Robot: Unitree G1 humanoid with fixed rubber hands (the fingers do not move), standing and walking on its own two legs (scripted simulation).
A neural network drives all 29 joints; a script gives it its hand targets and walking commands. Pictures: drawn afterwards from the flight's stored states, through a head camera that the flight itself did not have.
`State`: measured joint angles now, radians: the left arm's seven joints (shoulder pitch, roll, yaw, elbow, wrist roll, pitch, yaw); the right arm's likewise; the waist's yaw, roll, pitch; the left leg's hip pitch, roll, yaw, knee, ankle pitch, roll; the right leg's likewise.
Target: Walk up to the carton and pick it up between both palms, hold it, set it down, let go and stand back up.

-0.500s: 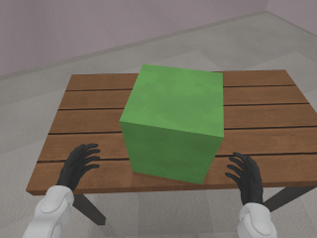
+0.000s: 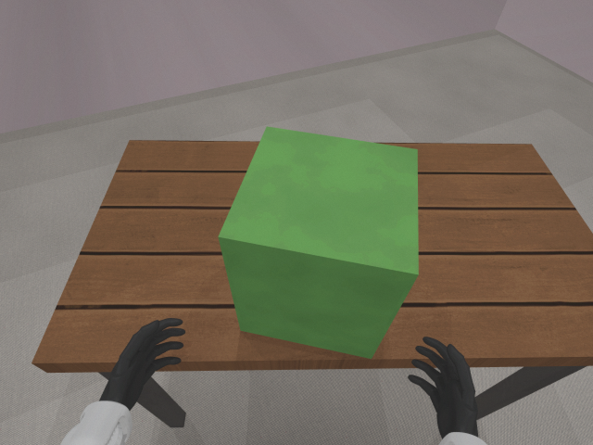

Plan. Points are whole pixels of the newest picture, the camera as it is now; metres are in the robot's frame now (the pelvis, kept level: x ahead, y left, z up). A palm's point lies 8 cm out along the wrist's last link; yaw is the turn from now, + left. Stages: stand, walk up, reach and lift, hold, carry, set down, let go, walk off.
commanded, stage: set down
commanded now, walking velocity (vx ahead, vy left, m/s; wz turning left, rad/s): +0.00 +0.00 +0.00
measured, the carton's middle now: (321, 247) +0.37 +0.02 +0.04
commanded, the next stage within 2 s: let go in 1.50 s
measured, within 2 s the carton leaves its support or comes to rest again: neither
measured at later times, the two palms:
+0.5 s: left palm (134, 399) +0.16 +0.24 -0.02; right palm (461, 431) +0.16 -0.16 -0.02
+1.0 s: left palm (142, 393) +0.16 +0.23 -0.02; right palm (473, 436) +0.16 -0.19 -0.05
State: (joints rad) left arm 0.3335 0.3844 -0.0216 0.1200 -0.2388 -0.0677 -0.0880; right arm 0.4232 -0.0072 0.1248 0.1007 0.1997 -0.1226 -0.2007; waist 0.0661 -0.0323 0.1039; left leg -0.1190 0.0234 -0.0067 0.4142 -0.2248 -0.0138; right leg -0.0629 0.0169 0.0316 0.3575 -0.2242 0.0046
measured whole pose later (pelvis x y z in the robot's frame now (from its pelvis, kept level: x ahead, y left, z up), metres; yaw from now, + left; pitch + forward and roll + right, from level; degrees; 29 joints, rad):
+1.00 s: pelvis -0.01 -0.01 +0.00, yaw +1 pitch -7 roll +0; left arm 0.23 0.26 -0.03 0.35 -0.13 -0.04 -0.03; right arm 0.31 -0.09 0.01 0.40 0.02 -0.08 -0.06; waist 0.04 0.03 0.06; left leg -0.07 0.01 -0.02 0.37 -0.19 -0.02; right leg -0.03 0.00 0.01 0.36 -0.22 0.00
